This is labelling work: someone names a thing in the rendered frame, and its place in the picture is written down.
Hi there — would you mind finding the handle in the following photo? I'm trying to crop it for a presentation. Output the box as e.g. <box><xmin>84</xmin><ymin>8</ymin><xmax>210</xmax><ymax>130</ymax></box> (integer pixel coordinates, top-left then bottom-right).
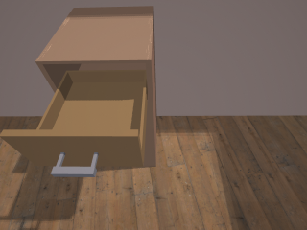
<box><xmin>51</xmin><ymin>152</ymin><xmax>99</xmax><ymax>177</ymax></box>

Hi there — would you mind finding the cabinet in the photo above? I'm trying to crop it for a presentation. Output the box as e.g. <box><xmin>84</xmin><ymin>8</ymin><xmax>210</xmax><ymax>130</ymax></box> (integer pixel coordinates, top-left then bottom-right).
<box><xmin>35</xmin><ymin>6</ymin><xmax>157</xmax><ymax>167</ymax></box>

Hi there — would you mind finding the drawer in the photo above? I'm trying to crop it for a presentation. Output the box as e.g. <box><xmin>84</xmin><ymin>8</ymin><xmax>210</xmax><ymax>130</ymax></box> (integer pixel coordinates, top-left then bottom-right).
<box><xmin>0</xmin><ymin>69</ymin><xmax>148</xmax><ymax>167</ymax></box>

